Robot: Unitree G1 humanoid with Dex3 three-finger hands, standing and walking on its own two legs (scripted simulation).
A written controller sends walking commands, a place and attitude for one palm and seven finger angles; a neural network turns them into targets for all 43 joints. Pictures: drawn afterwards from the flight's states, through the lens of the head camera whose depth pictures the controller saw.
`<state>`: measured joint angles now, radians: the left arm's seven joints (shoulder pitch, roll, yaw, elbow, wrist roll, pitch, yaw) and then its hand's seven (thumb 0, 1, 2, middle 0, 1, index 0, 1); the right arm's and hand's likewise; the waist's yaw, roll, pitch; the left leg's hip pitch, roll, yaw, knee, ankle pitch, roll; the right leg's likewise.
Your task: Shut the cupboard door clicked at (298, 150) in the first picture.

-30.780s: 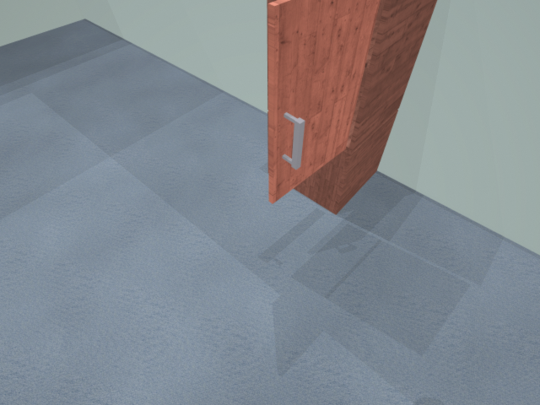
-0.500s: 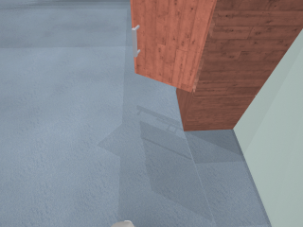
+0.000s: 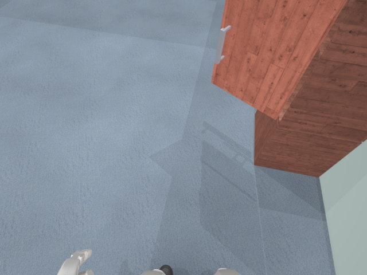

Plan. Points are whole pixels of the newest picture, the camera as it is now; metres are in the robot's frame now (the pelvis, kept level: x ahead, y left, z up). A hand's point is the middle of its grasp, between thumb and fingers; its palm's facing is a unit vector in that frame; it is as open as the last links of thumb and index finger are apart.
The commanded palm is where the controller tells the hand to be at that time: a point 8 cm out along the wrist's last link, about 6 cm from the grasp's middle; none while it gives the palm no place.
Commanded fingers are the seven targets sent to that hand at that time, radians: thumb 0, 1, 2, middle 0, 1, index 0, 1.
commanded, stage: walk to a spot facing it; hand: left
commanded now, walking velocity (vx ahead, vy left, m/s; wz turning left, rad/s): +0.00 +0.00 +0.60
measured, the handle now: (222, 45) +1.00 -0.16 -0.09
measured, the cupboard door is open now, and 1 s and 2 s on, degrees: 60 60 60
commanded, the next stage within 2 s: turn to face it in 1.28 s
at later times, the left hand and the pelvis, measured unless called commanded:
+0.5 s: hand out of the picture -0.04 +0.20 -0.19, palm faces +0.40 -0.89 -0.23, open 7.4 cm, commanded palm none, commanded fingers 0.00 0.90 0.90 -0.20 -0.30 -0.20 -0.30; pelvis +0.01 +0.00 -0.02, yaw +21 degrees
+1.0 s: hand (76, 248) +0.20 +0.27 -0.16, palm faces +0.48 -0.84 -0.25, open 7.4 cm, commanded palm none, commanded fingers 0.00 0.90 0.90 -0.20 -0.30 -0.20 -0.30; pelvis +0.19 +0.04 -0.02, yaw +31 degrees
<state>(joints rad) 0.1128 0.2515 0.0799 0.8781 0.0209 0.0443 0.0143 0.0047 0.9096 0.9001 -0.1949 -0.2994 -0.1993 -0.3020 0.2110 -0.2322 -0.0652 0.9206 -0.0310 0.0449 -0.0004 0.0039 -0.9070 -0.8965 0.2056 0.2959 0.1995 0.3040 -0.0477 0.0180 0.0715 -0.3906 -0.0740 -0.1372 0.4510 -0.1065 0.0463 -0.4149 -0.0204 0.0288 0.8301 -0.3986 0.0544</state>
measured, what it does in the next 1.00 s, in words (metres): walks ahead, turning left: right foot, then left foot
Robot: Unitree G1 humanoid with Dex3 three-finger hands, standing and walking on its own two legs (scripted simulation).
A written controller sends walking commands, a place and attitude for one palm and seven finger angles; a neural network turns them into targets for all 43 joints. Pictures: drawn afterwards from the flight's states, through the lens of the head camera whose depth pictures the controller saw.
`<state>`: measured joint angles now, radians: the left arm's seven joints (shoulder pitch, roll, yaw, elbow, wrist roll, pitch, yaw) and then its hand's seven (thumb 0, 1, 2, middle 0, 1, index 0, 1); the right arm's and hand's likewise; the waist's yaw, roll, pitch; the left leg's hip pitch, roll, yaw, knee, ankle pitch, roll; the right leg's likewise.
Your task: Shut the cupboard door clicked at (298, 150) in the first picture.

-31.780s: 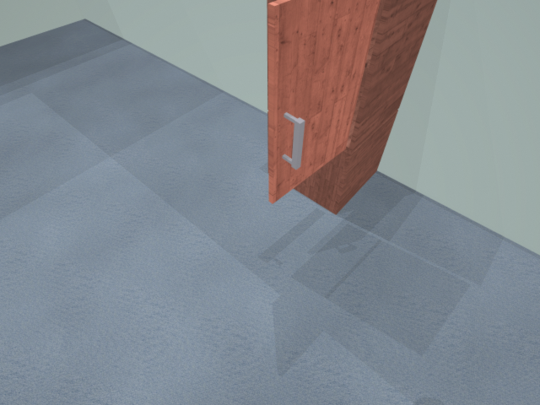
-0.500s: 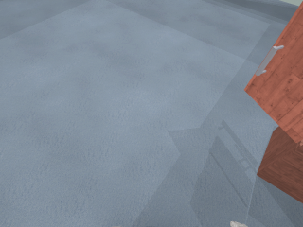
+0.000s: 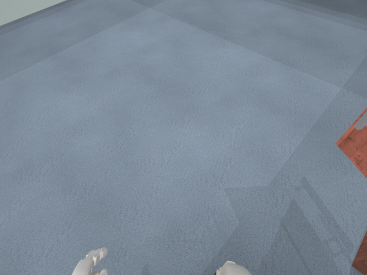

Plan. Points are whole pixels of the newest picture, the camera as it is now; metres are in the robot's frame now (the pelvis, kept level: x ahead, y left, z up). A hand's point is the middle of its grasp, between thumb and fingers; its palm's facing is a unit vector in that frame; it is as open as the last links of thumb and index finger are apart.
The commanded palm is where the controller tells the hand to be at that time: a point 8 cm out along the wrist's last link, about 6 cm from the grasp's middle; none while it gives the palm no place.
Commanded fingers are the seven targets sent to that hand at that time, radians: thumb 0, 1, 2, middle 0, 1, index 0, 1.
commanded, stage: walk to a spot facing it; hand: left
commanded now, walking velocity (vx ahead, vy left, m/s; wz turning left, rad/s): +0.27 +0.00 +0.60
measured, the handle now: out of the picture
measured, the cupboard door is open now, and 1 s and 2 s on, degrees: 60 60 60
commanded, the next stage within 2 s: turn to face it in 0.28 s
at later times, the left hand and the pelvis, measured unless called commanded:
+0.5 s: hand out of the picture +0.12 +0.24 -0.18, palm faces +0.32 -0.93 -0.20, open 7.3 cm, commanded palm none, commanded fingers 0.00 0.90 0.90 -0.20 -0.30 -0.20 -0.30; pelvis +0.17 +0.05 +0.00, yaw +15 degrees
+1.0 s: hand (110, 205) +0.31 +0.23 -0.15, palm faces +0.00 -0.98 -0.22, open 7.4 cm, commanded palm none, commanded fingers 0.00 0.90 0.90 -0.20 -0.30 -0.20 -0.30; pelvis +0.23 +0.04 +0.01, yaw -2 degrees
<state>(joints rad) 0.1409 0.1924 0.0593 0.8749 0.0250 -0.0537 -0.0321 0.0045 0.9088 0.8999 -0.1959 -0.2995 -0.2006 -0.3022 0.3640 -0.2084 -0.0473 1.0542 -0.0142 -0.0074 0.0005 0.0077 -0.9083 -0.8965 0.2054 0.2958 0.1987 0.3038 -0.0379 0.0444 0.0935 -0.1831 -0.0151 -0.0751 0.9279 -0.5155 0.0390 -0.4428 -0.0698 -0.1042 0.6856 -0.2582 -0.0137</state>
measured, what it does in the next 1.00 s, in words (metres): walks ahead: left foot, then right foot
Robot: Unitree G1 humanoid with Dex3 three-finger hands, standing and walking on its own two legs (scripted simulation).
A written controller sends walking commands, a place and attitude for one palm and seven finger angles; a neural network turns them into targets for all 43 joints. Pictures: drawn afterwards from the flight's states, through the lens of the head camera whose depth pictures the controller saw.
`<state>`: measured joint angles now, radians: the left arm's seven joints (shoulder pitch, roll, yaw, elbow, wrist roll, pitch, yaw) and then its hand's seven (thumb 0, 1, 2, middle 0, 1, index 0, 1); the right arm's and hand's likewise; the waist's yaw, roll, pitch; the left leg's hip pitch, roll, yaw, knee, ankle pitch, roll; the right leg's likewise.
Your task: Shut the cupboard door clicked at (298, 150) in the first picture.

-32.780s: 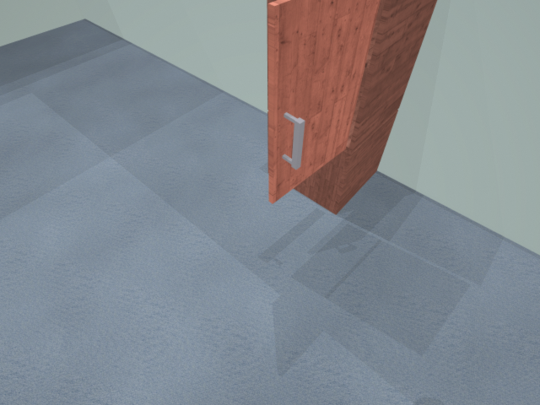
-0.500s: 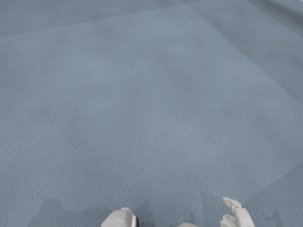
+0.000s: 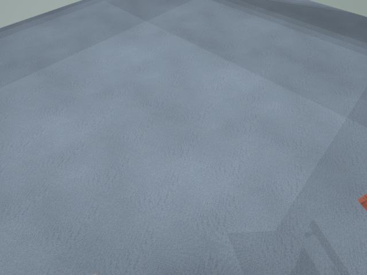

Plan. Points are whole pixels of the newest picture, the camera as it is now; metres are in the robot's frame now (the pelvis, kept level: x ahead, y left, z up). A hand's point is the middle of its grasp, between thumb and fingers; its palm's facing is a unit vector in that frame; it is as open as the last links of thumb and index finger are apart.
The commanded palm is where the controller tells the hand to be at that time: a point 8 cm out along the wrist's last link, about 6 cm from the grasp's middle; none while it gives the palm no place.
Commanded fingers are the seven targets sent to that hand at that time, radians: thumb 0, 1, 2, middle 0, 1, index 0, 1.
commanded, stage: turn to face it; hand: left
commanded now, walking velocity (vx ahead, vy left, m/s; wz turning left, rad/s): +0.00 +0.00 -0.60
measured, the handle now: out of the picture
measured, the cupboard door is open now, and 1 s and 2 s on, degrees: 60 60 60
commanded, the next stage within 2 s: none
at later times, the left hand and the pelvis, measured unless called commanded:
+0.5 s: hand (101, 273) +0.15 +0.22 -0.17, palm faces -0.21 -0.96 -0.20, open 7.4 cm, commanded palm none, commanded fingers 0.00 0.90 0.90 -0.20 -0.30 -0.20 -0.30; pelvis +0.02 +0.03 +0.00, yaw -17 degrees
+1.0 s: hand (143, 246) +0.21 +0.12 -0.14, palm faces -0.53 -0.80 -0.27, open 7.4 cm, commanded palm none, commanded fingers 0.00 0.90 0.90 -0.20 -0.30 -0.20 -0.30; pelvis +0.01 +0.00 +0.01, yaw -33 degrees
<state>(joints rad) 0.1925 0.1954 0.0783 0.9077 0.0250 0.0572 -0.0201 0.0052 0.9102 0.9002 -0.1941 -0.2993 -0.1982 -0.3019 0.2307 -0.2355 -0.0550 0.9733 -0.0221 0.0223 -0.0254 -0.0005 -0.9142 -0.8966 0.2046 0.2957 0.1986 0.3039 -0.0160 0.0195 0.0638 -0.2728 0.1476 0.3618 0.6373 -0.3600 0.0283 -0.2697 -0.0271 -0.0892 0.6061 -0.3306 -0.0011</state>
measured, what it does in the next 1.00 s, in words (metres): steps on the spot, turning right: left foot, then right foot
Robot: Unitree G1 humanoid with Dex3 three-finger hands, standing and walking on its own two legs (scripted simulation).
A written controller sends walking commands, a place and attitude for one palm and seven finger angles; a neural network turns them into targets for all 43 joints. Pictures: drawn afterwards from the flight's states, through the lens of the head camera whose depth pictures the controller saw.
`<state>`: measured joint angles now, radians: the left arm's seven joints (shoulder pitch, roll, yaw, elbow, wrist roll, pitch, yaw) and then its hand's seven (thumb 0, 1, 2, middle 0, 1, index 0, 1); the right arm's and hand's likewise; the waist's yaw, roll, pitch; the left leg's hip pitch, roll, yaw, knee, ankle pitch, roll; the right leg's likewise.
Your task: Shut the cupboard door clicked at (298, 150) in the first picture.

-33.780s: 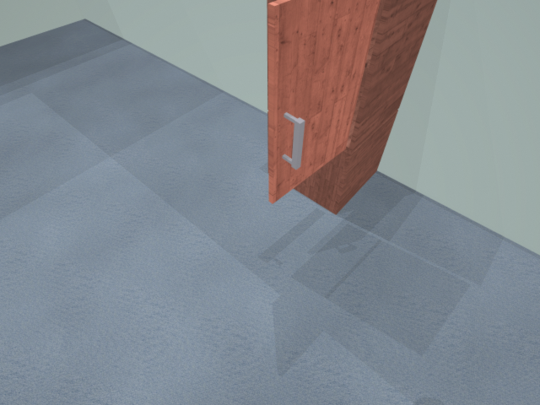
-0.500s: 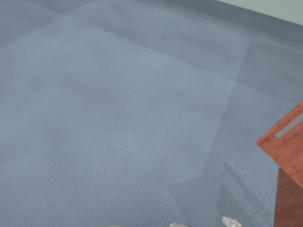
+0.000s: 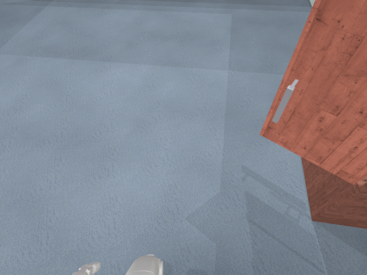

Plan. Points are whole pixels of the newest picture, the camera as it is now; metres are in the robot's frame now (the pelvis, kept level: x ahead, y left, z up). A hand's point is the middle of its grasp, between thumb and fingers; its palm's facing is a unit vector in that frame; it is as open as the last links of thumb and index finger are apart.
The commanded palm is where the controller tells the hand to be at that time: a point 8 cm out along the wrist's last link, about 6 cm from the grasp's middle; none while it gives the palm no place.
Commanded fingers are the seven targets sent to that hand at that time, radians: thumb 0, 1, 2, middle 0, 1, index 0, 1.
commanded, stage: turn to face it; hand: left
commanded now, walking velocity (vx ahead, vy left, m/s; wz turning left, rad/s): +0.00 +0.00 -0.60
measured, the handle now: (285, 102) +0.65 -0.31 -0.09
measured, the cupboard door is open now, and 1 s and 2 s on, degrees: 60 60 60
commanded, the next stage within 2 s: take the last steps up to it in 1.06 s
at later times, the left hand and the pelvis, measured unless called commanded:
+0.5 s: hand (100, 256) +0.18 +0.23 -0.16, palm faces -0.25 -0.95 -0.21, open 7.4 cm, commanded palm none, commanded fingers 0.00 0.90 0.90 -0.20 -0.30 -0.20 -0.30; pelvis +0.03 +0.05 +0.01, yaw -18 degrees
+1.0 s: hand (145, 245) +0.20 +0.12 -0.15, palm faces -0.48 -0.85 -0.23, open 7.4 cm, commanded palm none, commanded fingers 0.00 0.90 0.90 -0.20 -0.30 -0.20 -0.30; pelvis +0.03 +0.00 +0.00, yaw -30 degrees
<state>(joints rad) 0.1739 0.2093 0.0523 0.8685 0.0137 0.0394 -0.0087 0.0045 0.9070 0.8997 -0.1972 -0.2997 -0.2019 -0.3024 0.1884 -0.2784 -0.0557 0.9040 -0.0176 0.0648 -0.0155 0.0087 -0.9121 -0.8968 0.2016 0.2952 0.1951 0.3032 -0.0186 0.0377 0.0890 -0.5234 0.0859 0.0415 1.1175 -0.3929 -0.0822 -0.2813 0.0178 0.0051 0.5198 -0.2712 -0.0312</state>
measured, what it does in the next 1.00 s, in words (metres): steps on the spot, turning right: left foot, then right foot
